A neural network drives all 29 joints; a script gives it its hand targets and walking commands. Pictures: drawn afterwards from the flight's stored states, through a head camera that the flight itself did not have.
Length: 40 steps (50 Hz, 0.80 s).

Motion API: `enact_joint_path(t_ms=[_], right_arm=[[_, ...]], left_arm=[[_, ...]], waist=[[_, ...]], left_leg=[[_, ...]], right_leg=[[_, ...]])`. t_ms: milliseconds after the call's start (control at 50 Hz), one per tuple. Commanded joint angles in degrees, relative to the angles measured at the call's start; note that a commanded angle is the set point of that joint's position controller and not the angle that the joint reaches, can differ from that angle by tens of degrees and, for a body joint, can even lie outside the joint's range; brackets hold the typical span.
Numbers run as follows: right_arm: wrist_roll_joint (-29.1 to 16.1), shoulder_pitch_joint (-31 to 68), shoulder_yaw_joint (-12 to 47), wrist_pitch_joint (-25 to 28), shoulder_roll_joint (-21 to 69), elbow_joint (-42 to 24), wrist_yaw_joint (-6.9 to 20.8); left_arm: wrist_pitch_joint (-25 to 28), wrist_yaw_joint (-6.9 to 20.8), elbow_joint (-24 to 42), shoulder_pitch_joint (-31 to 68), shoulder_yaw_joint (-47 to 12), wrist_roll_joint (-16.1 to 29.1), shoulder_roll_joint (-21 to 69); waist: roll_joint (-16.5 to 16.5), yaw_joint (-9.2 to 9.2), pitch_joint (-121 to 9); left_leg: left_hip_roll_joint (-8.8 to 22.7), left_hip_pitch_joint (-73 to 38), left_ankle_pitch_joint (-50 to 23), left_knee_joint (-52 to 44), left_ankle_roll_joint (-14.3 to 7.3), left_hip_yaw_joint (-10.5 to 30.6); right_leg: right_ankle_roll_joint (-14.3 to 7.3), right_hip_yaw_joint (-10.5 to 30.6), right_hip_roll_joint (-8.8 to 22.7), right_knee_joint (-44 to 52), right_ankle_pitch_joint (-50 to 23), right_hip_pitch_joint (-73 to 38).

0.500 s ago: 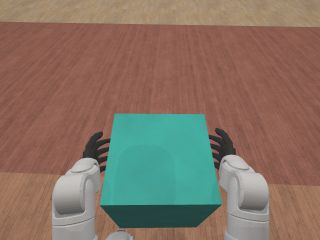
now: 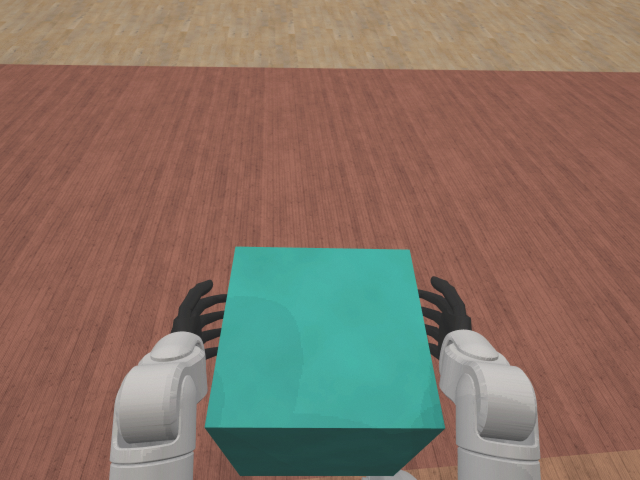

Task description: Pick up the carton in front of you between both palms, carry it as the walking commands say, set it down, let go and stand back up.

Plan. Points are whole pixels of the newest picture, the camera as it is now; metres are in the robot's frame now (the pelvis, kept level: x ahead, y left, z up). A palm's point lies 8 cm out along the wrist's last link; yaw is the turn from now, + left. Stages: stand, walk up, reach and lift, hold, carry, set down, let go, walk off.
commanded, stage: carry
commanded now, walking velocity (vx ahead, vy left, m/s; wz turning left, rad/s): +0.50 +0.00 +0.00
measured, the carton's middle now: (319, 369) +0.26 -0.01 -0.01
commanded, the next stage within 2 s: none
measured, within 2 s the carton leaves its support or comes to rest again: neither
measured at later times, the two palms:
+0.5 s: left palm (242, 114) +0.68 +0.12 +0.09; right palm (406, 110) +0.71 -0.18 +0.09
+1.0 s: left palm (251, 54) +1.04 +0.14 +0.04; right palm (372, 55) +1.04 -0.16 +0.05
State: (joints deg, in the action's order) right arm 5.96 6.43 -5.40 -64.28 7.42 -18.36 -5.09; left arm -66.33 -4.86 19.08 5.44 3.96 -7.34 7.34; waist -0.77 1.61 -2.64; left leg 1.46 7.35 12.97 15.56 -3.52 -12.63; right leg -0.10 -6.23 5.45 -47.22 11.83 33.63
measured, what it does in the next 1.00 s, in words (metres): goes down: right foot, then left foot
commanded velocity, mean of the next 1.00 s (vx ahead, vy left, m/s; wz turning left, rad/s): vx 0.50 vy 0.00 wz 0.00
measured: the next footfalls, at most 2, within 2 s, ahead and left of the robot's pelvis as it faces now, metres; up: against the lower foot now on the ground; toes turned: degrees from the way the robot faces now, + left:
right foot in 0.18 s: +0.33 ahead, -0.11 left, -0.01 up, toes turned -8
left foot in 0.68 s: +0.63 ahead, +0.05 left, -0.03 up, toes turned +7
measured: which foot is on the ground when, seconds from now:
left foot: down 0.00-0.22, up 0.24-0.66, down 0.68-1.00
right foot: up 0.00-0.16, down 0.18-0.70, up 0.72-1.00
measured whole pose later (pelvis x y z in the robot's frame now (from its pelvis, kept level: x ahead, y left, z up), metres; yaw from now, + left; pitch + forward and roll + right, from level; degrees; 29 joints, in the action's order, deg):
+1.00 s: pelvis +0.67 -0.01 -0.05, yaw +1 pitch +7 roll -1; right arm 2.7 34.0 -14.2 -64.1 3.9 -6.1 -7.5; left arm -67.3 -7.7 7.3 33.7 12.5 -4.3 3.9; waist -0.2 2.3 5.3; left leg -1.8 13.0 15.6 26.9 -5.9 -7.3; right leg -1.8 -2.6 2.0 -45.4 9.4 38.1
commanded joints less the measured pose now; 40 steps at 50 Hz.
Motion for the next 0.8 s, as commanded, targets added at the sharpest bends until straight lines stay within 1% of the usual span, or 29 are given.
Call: enact_joint_path(t_ms=[0,60,100,120,140,160,180,200,220,240,260,280,300,320,400,460,520,560,580,600,620,640,660,680,700,720,740,760,780], right_arm=[[-24.7,24.8,42.8,-0.7,52.8,-3.9,16.7],[-23.9,28.6,41.6,-1.4,47.5,-4.1,15.3],[-23.3,32.8,40.6,-2.2,43.6,-2.9,14.1],[-23.1,35.3,40.1,-2.7,41.7,-1.9,13.5],[-22.9,38.2,39.5,-3.3,40.2,-0.7,12.9],[-22.9,41.1,38.9,-3.9,39.3,0.8,12.5],[-22.7,44.2,37.9,-4.5,38.4,2.7,12.1],[-24.0,47.4,37.9,-5.4,39.7,4.1,11.7],[-24.4,52.1,37.0,-5.6,40.0,5.6,11.6],[-24.9,54.1,36.5,-5.8,42.5,8.2,11.5],[-25.7,56.5,35.6,-5.6,44.4,10.0,11.5],[-26.3,58.4,35.1,-5.4,46.4,12.1,11.5],[-26.5,60.4,34.7,-5.0,48.3,13.8,11.3],[-26.6,62.0,34.3,-4.6,50.0,15.1,11.1],[-26.4,65.4,33.0,-3.5,54.5,18.8,10.1],[-26.1,66.8,32.4,-3.3,56.3,19.3,9.8],[-26.2,66.9,32.2,-3.7,57.3,18.5,9.9],[-26.3,66.3,32.0,-4.1,57.2,18.2,10.4],[-26.4,66.2,32.1,-4.3,57.1,18.2,10.7],[-26.5,66.0,32.1,-4.4,57.0,18.4,11.1],[-26.5,65.0,32.1,-4.4,56.8,19.0,11.5],[-26.2,64.5,31.8,-4.2,56.2,19.3,11.8],[-25.8,64.2,31.0,-4.3,55.2,19.6,12.1],[-25.2,64.2,30.3,-4.2,53.8,20.8,12.2],[-24.5,63.7,29.3,-3.9,52.4,21.5,12.2],[-25.3,63.3,30.1,-3.7,54.2,20.8,12.4],[-26.4,65.6,31.1,-3.1,56.2,18.3,12.7],[-27.5,68.7,32.0,-2.8,57.5,15.4,12.7],[-28.6,71.0,33.1,-2.4,58.6,12.9,12.6]], left_arm=[[2.2,13.1,6.5,28.7,-42.0,23.1,53.3],[0.9,12.8,8.0,34.7,-42.0,24.6,47.9],[-0.2,12.4,6.8,39.6,-41.0,25.2,43.9],[-0.7,12.2,5.3,41.8,-40.2,25.3,42.1],[-1.1,12.0,3.2,43.4,-39.1,25.3,40.7],[-1.5,11.8,0.5,44.8,-37.5,25.2,39.3],[-2.0,11.6,-1.8,47.6,-36.0,25.0,38.6],[-2.1,11.6,-4.6,49.4,-34.2,25.1,36.5],[-2.3,11.5,-6.3,52.7,-34.3,26.4,38.7],[-2.5,11.5,-6.9,56.0,-33.5,27.5,40.2],[-2.4,11.5,-8.0,59.4,-33.3,28.5,42.4],[-2.0,11.5,-8.8,62.4,-33.2,29.3,44.8],[-1.7,11.5,-9.2,65.6,-33.2,30.1,46.9],[-1.5,11.6,-9.6,68.2,-33.1,30.8,48.6],[-1.2,11.9,-12.3,72.9,-31.5,31.6,52.7],[-1.2,11.8,-13.7,73.8,-30.6,31.1,54.1],[-1.4,11.5,-13.9,72.7,-30.1,29.7,54.6],[-1.5,11.3,-14.3,71.2,-29.9,28.4,54.3],[-1.5,11.2,-14.5,70.5,-29.9,27.9,54.1],[-1.5,11.1,-14.6,70.2,-30.1,27.4,54.0],[-1.5,11.1,-14.6,70.2,-30.4,27.2,53.9],[-1.5,11.1,-14.6,70.3,-30.8,27.2,53.8],[-1.6,11.1,-14.8,70.2,-31.1,27.1,53.3],[-1.9,11.2,-15.4,70.7,-32.2,27.8,54.4],[-2.1,11.3,-16.3,70.8,-31.8,28.0,54.9],[-1.6,11.1,-15.1,71.5,-31.9,28.1,54.8],[-1.1,10.9,-13.1,74.5,-32.4,28.6,55.8],[-0.5,10.7,-11.3,76.1,-32.8,29.0,56.9],[0.0,10.3,-10.0,76.8,-33.0,29.1,57.7]], waist=[[-7.2,-0.38,-11.4],[-7.8,-0.02,-8.3],[-8.3,-0.23,-7.6],[-8.5,-0.76,-8.5],[-8.0,-2.01,-10.8],[-5.2,-3.63,-14.7],[0.1,-4.86,-19.0],[15.7,-4.32,-22.4],[18.7,-4.12,-21.6],[14.6,-4.05,-20.8],[9.4,-4.16,-20.5],[4.2,-3.72,-20.3],[3.8,-3.51,-20.7],[5.3,-3.49,-21.6],[7.0,-3.52,-22.2],[7.2,-3.81,-21.3],[7.2,-4.27,-19.6],[7.3,-4.48,-18.6],[7.8,-4.37,-18.3],[8.0,-3.75,-18.7],[7.1,-2.3,-20.4],[5.0,-0.68,-22.0],[0.0,0.48,-24.2],[-11.3,-0.39,-29.6],[-18.4,1.24,-34.2],[-13.1,1.64,-32.0],[-8.6,2.14,-29.3],[-4.2,2.05,-27.3],[-3.1,1.91,-27.0]], left_leg=[[11.9,-12.2,-20.4,-4.3,-3.9,7.0],[11.4,-11.5,-22.1,-3.4,-3.8,4.8],[11.7,-11.6,-24.6,-0.6,-2.9,4.0],[11.6,-11.3,-29.0,3.1,-2.2,3.0],[10.5,-9.9,-33.3,9.8,-1.1,1.0],[7.8,-6.7,-33.9,20.6,0.2,-1.6],[6.1,1.6,-21.3,33.7,1.4,-0.6],[-0.8,17.4,-4.2,49.5,3.7,1.1],[-3.9,26.5,15.2,59.5,2.8,8.8],[-0.2,29.0,14.7,63.6,0.7,12.6],[1.4,30.4,12.8,64.3,-0.3,13.1],[3.2,30.6,9.6,60.7,-0.7,13.6],[4.2,29.3,7.3,57.0,-0.6,13.6],[4.2,28.5,6.0,54.3,-0.2,13.0],[3.0,31.9,4.4,43.0,0.8,9.9],[2.4,34.6,-1.9,34.3,0.9,8.1],[-0.2,30.8,-12.5,21.9,1.0,5.0],[-2.2,26.3,-18.5,13.5,0.8,2.9],[-2.6,23.2,-20.9,10.3,0.4,2.8],[-3.1,18.5,-21.9,8.4,-0.2,2.6],[-3.9,10.8,-23.8,5.7,-0.3,1.9],[-3.3,1.7,-26.2,3.5,0.0,1.6],[3.3,-9.1,-33.1,9.0,0.7,8.3],[15.8,-24.3,-52.3,18.2,-4.2,25.3],[21.9,-34.1,-36.5,14.4,-15.0,40.3],[21.2,-32.3,-25.8,10.6,-15.4,41.0],[18.7,-28.8,-26.5,9.9,-13.1,36.6],[17.2,-25.3,-32.4,10.2,-10.9,32.1],[16.0,-23.2,-35.4,10.3,-9.5,28.8]], right_leg=[[0.1,-3.6,-1.2,8.7,-5.5,1.8],[-1.1,-5.8,-2.3,14.1,-9.6,-0.7],[-2.4,-5.7,-2.4,16.2,-10.6,-4.0],[-3.0,-6.2,-3.4,16.9,-9.9,-7.8],[-3.3,-8.0,-5.5,18.1,-9.0,-14.9],[-3.2,-10.2,-8.1,20.0,-6.3,-25.2],[-3.2,-2.7,-2.4,19.6,-0.7,-35.9],[-10.1,26.6,12.7,27.7,12.3,-44.1],[-14.4,37.2,16.3,33.0,8.1,-45.5],[-14.2,31.3,15.8,31.4,0.9,-43.8],[-13.6,26.3,14.8,28.5,-7.4,-42.0],[-11.9,21.6,13.8,27.5,-10.9,-39.0],[-10.5,17.9,12.7,27.5,-12.7,-36.7],[-10.1,15.5,11.9,27.6,-14.3,-36.2],[-11.6,9.9,10.2,26.8,-23.6,-39.1],[-11.5,6.8,8.4,25.1,-30.7,-42.5],[-9.9,2.3,5.0,23.5,-35.6,-42.8],[-8.6,0.4,3.4,22.2,-35.6,-43.5],[-7.7,0.1,3.4,20.9,-35.1,-43.5],[-6.8,-0.6,3.5,17.9,-37.0,-42.8],[-5.2,-2.6,2.7,12.0,-38.3,-41.5],[-3.6,-4.6,1.0,3.9,-34.5,-37.9],[-2.9,-3.6,-0.4,-6.0,-18.2,-28.5],[-2.5,-0.1,-4.6,-15.4,9.7,-14.2],[-1.7,3.7,-9.6,-29.4,22.0,1.2],[-2.6,6.5,-7.5,-32.4,20.7,7.2],[-3.2,7.5,-5.4,-30.3,17.6,9.3],[-3.1,7.4,-3.9,-26.4,14.4,9.4],[-2.9,7.5,-2.9,-22.6,11.6,8.3]])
